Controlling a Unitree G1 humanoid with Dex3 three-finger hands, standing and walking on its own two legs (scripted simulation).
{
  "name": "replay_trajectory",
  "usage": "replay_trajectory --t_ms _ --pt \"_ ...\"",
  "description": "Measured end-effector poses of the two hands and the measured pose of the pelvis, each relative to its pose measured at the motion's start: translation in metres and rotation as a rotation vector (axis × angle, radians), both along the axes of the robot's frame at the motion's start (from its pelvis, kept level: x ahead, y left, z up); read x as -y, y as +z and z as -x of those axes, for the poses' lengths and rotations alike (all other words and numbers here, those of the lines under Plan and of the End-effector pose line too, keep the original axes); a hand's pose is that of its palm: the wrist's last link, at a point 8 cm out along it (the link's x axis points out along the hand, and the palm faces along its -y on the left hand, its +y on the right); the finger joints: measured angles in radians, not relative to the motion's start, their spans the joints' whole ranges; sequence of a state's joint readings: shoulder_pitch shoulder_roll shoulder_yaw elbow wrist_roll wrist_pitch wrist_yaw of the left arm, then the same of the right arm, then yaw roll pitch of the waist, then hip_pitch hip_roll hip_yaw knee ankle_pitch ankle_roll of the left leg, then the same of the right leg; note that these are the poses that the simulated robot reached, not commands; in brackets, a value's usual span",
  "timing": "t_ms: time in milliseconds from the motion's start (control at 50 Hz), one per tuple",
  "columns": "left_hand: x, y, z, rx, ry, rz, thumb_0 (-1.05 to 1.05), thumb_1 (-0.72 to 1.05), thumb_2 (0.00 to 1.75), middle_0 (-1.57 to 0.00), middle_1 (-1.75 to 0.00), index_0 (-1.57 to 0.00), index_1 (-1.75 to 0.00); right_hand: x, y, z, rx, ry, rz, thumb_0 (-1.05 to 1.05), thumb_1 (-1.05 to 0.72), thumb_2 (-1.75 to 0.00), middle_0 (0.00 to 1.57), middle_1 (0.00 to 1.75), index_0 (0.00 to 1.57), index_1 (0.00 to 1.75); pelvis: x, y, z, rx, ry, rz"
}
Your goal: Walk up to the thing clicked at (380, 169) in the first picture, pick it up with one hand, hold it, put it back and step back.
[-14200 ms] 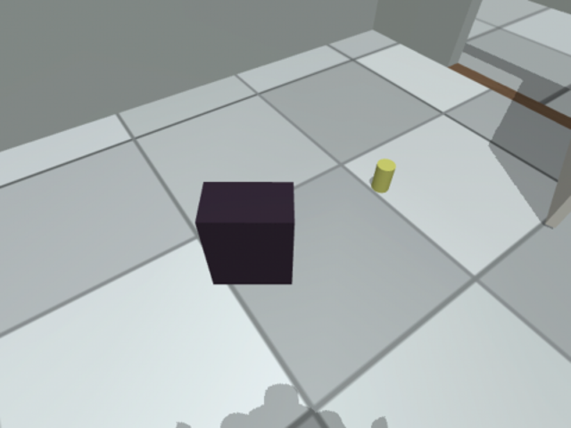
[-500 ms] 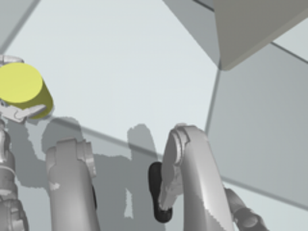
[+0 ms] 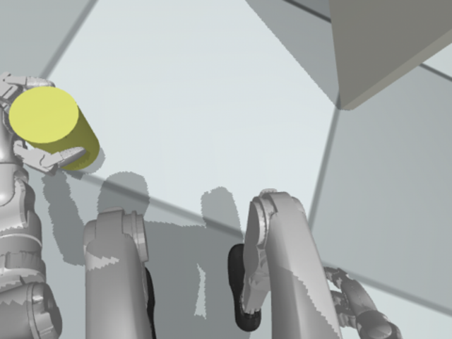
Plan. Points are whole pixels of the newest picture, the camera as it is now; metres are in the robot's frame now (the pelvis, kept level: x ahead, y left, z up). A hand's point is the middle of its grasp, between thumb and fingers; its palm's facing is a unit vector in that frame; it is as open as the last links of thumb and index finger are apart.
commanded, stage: settle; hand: left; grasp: from the side
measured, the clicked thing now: (62, 133) +0.45 +0.23 -0.09
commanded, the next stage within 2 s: lift in 0.38 s
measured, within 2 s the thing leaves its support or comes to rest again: neither
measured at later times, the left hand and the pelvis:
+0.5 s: hand (41, 119) +0.45 +0.24 -0.03, palm faces +0.18 -0.98 -0.07, open 11.6 cm; pelvis +0.00 +0.00 +0.01, yaw +1 degrees
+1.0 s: hand (21, 110) +0.43 +0.23 +0.04, palm faces +0.14 -0.99 -0.07, open 11.6 cm; pelvis +0.00 +0.00 +0.07, yaw +2 degrees
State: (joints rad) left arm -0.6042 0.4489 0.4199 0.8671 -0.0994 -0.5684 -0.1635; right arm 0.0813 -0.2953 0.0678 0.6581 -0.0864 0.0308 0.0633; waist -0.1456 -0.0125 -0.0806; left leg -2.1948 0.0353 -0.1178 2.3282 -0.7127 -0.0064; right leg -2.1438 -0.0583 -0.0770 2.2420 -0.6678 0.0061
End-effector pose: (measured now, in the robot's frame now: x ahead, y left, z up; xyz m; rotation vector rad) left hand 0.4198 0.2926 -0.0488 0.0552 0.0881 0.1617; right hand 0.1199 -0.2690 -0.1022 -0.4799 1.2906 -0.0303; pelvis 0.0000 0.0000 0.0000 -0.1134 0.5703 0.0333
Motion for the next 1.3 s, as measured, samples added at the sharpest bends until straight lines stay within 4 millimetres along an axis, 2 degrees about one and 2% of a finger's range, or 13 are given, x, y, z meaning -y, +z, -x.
replay_trajectory --t_ms 280,620,780,960,1100,1300 --pt "0.001 0.018 0.001 0.001 0.013 -0.005 -0.04 -0.61 1.0 -0.63 -1.02 -0.66 -1.05 -0.003 0.004 0.005 0.009 -0.015 -0.02 0.01 -0.93 -0.91 0.2 0.3 0.2 0.3 0.001 0.009 0.002 -0.003 0.008 -0.013" --pt "0.004 0.03 0.002 -0.003 0.026 0.005 -0.04 -0.61 1.0 -0.63 -1.03 -0.66 -1.06 -0.003 0.008 0.014 -0.002 -0.043 -0.036 0.01 -0.95 -0.91 0.2 0.3 0.2 0.3 0.002 0.018 0.002 -0.011 0.014 -0.029" --pt "0.007 0.048 0.007 0.006 0.001 0.003 -0.04 -0.61 1.0 -0.63 -1.03 -0.66 -1.06 -0.001 0.017 0.01 0.023 -0.06 -0.042 0.01 -0.96 -0.91 0.2 0.3 0.2 0.3 0.003 0.029 0.001 -0.014 0.015 -0.035" --pt "0.009 0.086 0.017 0.003 -0.011 0.002 -0.04 -0.61 1.0 -0.63 -1.02 -0.66 -1.05 -0.004 0.046 -0.007 0.088 -0.077 -0.053 0.01 -0.96 -0.91 0.2 0.3 0.2 0.3 0.002 0.058 -0.002 -0.023 0.017 -0.037" --pt "0.01 0.126 0.029 -0.002 -0.002 0.004 -0.04 -0.61 1.0 -0.63 -1.02 -0.66 -1.05 -0.01 0.077 -0.024 0.146 -0.086 -0.072 0.01 -0.95 -0.9 0.2 0.3 0.2 0.3 0.001 0.09 -0.006 -0.02 0.02 -0.041" --pt "0.016 0.2 0.045 -0.007 0.014 -0.003 -0.04 -0.61 1.01 -0.63 -1.02 -0.66 -1.05 -0.023 0.136 -0.048 0.224 -0.103 -0.1 0.01 -0.94 -0.9 0.2 0.3 0.2 0.3 -0.001 0.148 -0.016 0.021 0.025 -0.044"
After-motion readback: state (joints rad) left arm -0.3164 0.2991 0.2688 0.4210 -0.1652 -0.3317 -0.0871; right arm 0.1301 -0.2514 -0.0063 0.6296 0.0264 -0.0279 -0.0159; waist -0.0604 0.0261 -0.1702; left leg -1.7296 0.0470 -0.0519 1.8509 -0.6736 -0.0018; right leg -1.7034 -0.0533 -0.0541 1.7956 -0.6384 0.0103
